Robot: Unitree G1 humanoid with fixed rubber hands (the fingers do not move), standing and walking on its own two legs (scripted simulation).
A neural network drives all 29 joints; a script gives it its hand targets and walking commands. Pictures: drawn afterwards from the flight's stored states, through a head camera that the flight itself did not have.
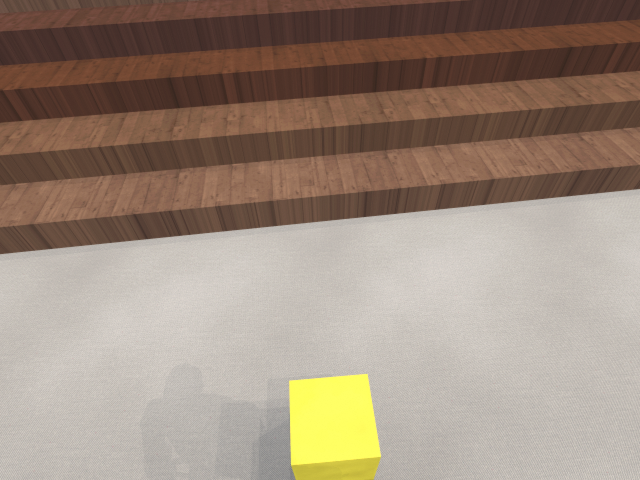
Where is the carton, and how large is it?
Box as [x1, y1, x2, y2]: [289, 374, 380, 479]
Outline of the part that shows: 367,374 289,381 291,466 296,479 373,479 380,458 380,453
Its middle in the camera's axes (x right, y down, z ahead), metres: +0.03 +0.52 +1.05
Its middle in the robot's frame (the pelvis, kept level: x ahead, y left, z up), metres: +0.39 +0.03 -0.65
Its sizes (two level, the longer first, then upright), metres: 0.210 0.200 0.250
